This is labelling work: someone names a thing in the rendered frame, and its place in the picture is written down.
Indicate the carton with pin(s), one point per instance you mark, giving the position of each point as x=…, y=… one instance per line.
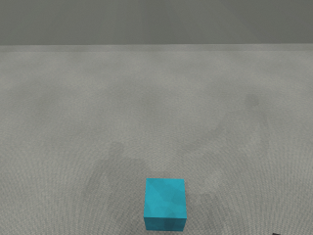
x=165, y=204

